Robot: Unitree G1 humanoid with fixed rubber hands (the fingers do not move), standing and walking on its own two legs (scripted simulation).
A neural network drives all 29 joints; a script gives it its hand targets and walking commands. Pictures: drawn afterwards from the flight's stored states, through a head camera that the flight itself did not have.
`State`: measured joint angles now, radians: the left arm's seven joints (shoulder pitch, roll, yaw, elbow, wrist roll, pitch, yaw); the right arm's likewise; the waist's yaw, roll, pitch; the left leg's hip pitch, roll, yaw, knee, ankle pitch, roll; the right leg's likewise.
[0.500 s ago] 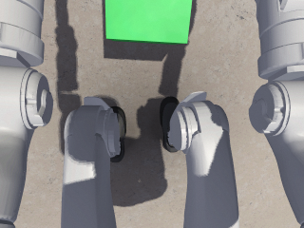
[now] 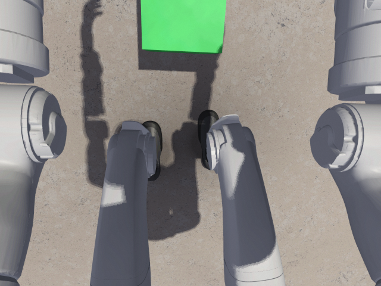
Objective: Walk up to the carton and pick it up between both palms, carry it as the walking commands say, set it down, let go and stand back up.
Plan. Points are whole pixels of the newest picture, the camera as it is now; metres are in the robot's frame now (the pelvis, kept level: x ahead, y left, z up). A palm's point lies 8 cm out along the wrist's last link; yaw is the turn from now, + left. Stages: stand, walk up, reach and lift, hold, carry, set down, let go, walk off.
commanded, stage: set down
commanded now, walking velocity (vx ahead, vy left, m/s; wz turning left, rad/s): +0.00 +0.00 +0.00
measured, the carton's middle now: out of the picture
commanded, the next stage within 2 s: let go in 0.54 s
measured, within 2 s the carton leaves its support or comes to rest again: neither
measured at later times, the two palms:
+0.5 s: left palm out of the picture +0.61 +0.15 +0.01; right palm out of the picture +0.57 -0.21 +0.01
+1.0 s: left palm out of the picture +0.46 +0.18 +0.05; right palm out of the picture +0.44 -0.24 +0.06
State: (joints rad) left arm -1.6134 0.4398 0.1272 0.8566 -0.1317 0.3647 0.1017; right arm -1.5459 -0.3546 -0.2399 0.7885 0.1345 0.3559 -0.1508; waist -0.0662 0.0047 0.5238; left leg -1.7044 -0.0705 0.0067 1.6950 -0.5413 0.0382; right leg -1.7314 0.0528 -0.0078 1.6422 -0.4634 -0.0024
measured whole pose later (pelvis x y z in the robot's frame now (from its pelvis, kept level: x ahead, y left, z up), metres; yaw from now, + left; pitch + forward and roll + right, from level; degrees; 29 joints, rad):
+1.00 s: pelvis +0.05 -0.01 +0.19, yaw +1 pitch +20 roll +0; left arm -0.69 0.21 0.17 0.44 0.04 0.24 0.09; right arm -0.65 -0.26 -0.16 0.46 0.00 0.23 0.00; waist -0.06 0.00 0.43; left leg -0.87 -0.07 -0.06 0.84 -0.30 0.02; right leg -0.89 0.06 0.03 0.80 -0.24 -0.01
